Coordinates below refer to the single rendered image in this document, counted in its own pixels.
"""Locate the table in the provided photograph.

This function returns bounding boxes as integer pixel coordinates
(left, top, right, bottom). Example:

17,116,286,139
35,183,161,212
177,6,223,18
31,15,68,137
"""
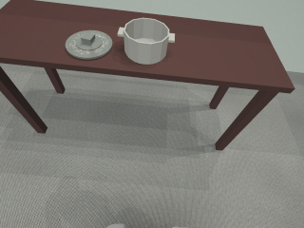
0,0,295,151

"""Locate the pot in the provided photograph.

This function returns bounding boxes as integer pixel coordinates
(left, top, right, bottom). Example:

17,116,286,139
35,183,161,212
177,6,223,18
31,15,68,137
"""
117,18,175,65

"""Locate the lid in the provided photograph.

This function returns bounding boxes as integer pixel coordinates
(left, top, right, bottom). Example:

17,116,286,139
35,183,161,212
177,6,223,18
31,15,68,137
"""
65,30,113,60

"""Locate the knob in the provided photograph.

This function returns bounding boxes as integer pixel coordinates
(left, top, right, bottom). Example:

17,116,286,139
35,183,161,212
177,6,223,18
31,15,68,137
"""
81,32,96,44

